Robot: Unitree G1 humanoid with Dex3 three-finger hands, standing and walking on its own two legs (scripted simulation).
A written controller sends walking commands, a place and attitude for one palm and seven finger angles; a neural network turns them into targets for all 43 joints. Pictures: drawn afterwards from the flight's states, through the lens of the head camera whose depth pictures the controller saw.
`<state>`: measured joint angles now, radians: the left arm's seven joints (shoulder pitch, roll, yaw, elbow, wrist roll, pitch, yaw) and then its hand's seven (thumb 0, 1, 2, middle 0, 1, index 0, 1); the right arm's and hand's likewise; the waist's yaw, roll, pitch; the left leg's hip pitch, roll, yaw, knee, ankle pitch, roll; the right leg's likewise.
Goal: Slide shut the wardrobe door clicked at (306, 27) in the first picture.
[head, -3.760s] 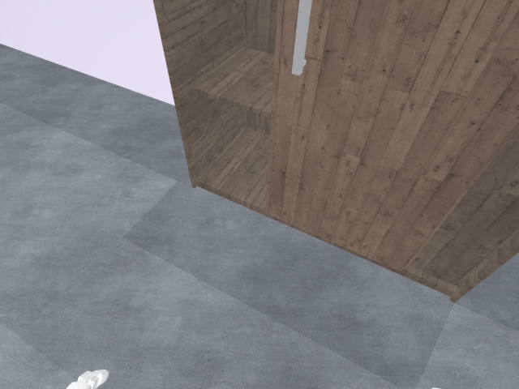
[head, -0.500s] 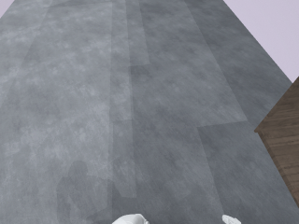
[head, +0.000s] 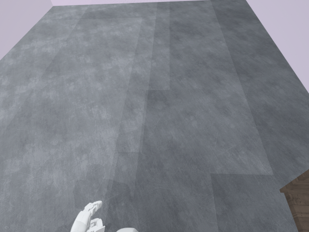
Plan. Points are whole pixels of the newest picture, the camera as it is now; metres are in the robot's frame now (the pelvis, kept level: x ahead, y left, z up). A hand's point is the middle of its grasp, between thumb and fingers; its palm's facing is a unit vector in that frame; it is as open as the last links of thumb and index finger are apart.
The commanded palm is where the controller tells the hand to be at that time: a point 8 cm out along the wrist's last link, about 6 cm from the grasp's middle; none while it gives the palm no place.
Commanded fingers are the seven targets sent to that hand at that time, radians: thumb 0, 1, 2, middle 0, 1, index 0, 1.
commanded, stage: walk to a spot facing it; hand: right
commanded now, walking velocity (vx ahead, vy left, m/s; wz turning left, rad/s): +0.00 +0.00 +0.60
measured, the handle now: out of the picture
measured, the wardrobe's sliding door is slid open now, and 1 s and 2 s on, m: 0.41 0.41 0.41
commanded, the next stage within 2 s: turn to face it in 0.38 s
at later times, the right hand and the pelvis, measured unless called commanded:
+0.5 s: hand (196, 184) +0.28 -0.12 -0.15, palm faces -0.28 +0.92 -0.27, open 7.4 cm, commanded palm none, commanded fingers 0.00 -0.90 -0.90 0.20 0.30 0.20 0.30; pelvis +0.11 +0.03 -0.01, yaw +18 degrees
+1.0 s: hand (218, 200) +0.24 -0.19 -0.17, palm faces -0.11 +0.98 -0.19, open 7.4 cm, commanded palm none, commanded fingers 0.00 -0.90 -0.90 0.20 0.30 0.20 0.30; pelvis +0.14 -0.01 +0.01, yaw +9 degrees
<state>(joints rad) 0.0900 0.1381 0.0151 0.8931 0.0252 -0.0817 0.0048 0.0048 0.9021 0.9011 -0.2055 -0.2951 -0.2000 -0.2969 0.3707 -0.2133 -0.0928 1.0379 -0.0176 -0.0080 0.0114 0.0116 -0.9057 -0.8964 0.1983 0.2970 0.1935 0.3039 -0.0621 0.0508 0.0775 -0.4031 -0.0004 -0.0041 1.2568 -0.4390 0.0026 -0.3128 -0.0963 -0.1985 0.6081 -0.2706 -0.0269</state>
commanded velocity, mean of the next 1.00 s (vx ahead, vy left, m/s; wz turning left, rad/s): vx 0.00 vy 0.00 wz -0.06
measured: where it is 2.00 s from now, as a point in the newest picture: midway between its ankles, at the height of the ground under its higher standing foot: outside the picture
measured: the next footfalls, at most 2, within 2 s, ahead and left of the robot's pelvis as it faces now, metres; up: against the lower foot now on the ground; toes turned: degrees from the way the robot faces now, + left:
left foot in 0.40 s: +0.16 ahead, +0.14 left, +0.00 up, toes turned +22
right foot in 0.78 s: +0.23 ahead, -0.07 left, +0.00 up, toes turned +7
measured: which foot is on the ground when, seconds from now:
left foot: up 0.00-0.38, down 0.40-0.82, up 0.84-1.00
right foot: down 0.00-0.40, up 0.42-0.76, down 0.78-1.00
